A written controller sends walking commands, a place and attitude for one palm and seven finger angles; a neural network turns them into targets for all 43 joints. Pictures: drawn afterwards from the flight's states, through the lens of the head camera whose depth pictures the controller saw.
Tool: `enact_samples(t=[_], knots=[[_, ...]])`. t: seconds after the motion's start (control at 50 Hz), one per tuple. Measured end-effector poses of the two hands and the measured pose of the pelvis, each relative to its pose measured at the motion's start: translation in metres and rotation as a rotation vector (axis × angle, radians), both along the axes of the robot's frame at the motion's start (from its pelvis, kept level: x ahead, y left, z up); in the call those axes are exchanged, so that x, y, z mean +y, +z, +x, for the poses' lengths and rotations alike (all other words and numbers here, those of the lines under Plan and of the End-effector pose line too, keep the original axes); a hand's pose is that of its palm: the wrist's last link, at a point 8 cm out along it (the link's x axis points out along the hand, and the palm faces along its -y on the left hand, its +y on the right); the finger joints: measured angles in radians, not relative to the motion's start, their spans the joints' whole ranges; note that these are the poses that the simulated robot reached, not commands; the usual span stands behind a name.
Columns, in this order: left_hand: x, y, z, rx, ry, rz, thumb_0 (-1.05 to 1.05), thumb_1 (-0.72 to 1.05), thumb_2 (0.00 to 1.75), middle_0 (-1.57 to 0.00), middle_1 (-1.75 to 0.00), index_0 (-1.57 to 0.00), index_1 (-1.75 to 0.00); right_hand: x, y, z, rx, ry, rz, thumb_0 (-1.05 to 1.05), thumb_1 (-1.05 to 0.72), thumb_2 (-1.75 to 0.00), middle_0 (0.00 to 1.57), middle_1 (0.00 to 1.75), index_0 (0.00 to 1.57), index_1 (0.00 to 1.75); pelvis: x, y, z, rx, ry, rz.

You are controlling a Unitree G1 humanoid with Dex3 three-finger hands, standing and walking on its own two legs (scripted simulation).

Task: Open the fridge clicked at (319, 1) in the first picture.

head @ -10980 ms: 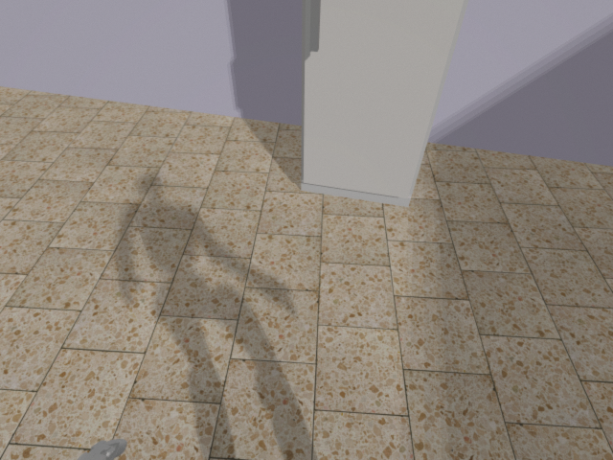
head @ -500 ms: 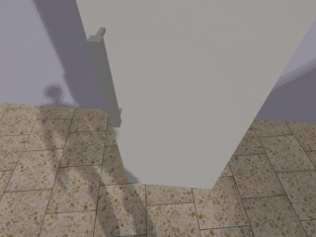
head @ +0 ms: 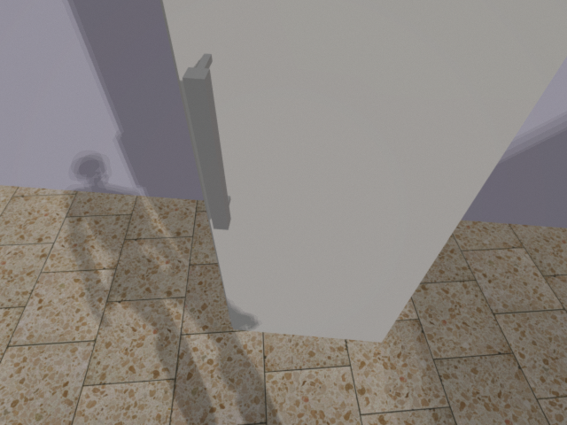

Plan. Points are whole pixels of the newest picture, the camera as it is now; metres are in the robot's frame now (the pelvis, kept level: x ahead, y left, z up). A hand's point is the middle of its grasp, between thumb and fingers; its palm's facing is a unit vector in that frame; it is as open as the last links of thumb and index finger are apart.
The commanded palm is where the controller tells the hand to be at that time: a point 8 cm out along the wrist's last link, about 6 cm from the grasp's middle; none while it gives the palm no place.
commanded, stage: look again from close up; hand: left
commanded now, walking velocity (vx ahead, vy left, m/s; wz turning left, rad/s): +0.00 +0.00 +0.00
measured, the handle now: (215, 153) +0.48 +0.15 +0.12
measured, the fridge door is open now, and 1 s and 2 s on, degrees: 0 0 0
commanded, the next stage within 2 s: raise the hand to about handle height in 1.08 s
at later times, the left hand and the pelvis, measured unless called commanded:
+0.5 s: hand out of the picture -0.01 +0.16 -0.17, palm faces +0.01 -0.98 -0.20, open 7.4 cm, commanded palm none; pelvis -0.01 -0.02 +0.00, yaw +0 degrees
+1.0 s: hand out of the picture +0.00 +0.16 -0.17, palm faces +0.00 -0.98 -0.22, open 7.4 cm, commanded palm none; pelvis -0.01 -0.03 +0.00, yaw +0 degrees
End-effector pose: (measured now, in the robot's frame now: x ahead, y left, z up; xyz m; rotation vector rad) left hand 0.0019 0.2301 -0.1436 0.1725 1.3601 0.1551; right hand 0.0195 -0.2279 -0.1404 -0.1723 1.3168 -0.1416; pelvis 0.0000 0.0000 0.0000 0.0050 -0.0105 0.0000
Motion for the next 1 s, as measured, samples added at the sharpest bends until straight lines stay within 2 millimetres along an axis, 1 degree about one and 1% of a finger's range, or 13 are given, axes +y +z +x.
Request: enact_samples(t=[0.16, 0.28, 0.52, 0.76, 1.0], knots=[[-0.009, 0.000, -0.022, 0.057, 0.010, -0.013, 0.00, 0.91, 0.90, -0.20, -0.29, -0.20, -0.30, -0.005, 0.001, 0.000, 0.010, 0.002, 0.001, 0.01, -0.92, -0.90, 0.20, 0.30, 0.20, 0.30, -0.005, 0.002, -0.002, -0.001, -0.003, 0.001], [-0.014, 0.000, -0.027, 0.064, 0.014, -0.015, 0.00, 0.90, 0.90, -0.20, -0.29, -0.20, -0.30, -0.010, 0.001, 0.000, 0.008, 0.002, 0.001, 0.00, -0.92, -0.90, 0.20, 0.30, 0.20, 0.30, -0.009, 0.002, -0.003, -0.007, -0.004, 0.000], [-0.021, 0.001, -0.019, 0.028, 0.002, -0.012, 0.00, 0.90, 0.90, -0.20, -0.29, -0.20, -0.30, -0.019, 0.002, -0.002, 0.004, -0.001, 0.001, 0.00, -0.91, -0.90, 0.20, 0.30, 0.20, 0.30, -0.018, 0.003, -0.008, -0.011, -0.005, 0.001], [-0.021, 0.004, -0.011, 0.009, -0.007, 0.003, 0.00, 0.90, 0.90, -0.20, -0.29, -0.20, -0.30, -0.029, 0.002, -0.009, 0.022, -0.007, -0.004, 0.00, -0.91, -0.90, 0.20, 0.30, 0.20, 0.30, -0.025, 0.004, -0.009, -0.008, -0.007, 0.001], [-0.021, 0.005, -0.005, -0.007, -0.009, 0.009, 0.00, 0.90, 0.90, -0.20, -0.29, -0.20, -0.30, -0.039, 0.005, -0.004, 0.013, -0.001, -0.018, 0.00, -0.91, -0.90, 0.20, 0.30, 0.20, 0.30, -0.029, 0.005, -0.008, -0.011, -0.005, 0.001]])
